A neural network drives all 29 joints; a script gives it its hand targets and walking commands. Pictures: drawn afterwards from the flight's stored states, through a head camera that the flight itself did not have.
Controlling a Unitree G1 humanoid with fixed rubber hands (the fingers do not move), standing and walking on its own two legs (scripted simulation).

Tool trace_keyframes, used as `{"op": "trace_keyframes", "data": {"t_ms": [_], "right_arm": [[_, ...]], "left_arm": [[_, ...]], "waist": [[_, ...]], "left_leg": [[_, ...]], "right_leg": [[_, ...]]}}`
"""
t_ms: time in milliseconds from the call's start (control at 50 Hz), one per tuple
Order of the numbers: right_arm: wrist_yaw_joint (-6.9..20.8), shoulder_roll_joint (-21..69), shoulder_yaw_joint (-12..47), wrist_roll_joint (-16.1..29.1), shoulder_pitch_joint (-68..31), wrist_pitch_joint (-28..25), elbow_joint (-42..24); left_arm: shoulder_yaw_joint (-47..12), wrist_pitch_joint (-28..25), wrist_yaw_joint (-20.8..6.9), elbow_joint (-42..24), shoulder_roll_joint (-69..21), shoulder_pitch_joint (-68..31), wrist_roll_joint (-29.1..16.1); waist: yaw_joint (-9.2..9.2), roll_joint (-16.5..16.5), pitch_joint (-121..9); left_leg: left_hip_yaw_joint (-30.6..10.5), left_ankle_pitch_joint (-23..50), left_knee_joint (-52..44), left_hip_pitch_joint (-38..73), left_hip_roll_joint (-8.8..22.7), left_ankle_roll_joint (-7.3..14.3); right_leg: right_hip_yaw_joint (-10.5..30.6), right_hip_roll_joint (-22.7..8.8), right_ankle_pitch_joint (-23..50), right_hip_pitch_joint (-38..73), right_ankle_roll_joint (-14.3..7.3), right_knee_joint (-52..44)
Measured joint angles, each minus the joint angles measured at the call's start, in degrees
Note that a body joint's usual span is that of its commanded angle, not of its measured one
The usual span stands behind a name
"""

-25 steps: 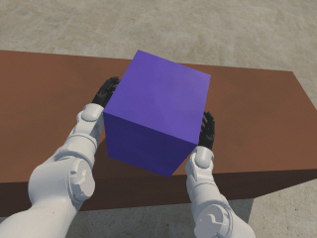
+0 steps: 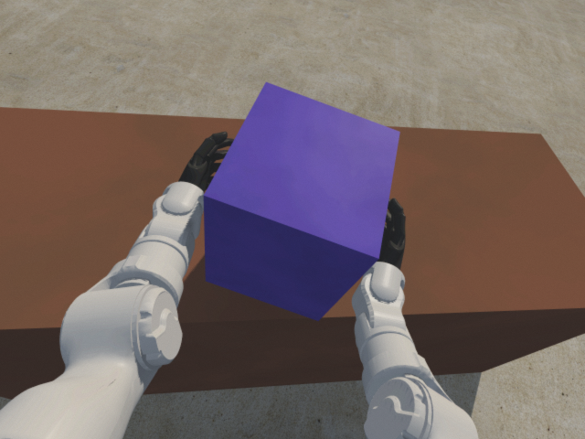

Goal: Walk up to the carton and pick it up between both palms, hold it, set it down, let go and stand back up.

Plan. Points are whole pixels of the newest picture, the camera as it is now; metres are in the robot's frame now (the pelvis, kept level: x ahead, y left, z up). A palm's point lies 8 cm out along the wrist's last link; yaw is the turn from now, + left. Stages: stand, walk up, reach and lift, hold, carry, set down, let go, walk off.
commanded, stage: reach and lift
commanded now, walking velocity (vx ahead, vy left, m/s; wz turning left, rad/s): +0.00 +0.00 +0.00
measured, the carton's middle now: (294, 212) +0.45 -0.02 +0.03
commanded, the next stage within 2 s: none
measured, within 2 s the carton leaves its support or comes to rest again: neither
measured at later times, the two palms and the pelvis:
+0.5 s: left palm (182, 171) +0.45 +0.14 +0.11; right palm (392, 237) +0.37 -0.14 +0.08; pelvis +0.01 +0.01 +0.00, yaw +0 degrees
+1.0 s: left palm (166, 167) +0.41 +0.14 +0.15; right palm (409, 219) +0.36 -0.14 +0.13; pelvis +0.00 +0.00 +0.01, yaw +0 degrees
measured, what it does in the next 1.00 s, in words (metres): stands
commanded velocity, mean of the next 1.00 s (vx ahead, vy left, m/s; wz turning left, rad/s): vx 0.00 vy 0.00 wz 0.00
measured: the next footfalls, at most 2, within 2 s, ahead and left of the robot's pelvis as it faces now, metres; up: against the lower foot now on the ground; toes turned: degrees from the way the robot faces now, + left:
none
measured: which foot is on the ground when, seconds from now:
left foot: down 0.00-1.00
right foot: down 0.00-1.00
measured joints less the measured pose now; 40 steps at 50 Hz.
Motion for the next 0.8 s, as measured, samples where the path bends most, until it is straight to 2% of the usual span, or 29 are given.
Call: {"op": "trace_keyframes", "data": {"t_ms": [280, 460, 640, 800], "right_arm": [[0.3, -1.2, 5.8, 4.6, 0.8, 5.4, -2.4], [0.3, -2.9, 11.6, 9.9, 2.9, 8.7, -3.8], [0.4, -4.7, 16.9, 14.8, 3.7, 15.9, -7.4], [0.7, -6.7, 19.9, 17.7, 2.2, 21.7, -7.8]], "left_arm": [[-1.8, 3.6, 0.4, -2.9, -0.3, 1.9, -3.8], [-6.1, 6.3, 1.6, -6.2, -0.7, 5.0, -7.4], [-9.7, 12.5, 2.8, -10.7, -0.9, 6.8, -10.3], [-7.7, 19.0, 3.0, -15.7, -2.0, 7.9, -7.6]], "waist": [[1.36, 0.1, 0.7], [1.21, 0.1, 0.4], [0.81, -0.4, -0.3], [0.97, -1.0, 1.5]], "left_leg": [[0.9, 0.2, -2.5, 6.2, -0.5, 0.2], [1.1, -0.8, -2.1, 9.4, -0.6, 0.3], [1.3, -1.3, -2.6, 13.7, -0.9, 0.4], [1.8, -1.4, -3.8, 20.1, -1.1, 0.5]], "right_leg": [[0.9, -0.5, -0.2, 5.4, 0.3, -1.2], [1.0, -0.7, -0.7, 9.0, 0.5, -1.7], [1.2, -1.0, -1.5, 12.9, 0.7, -1.5], [1.7, -1.2, -2.2, 18.5, 0.7, -1.4]]}}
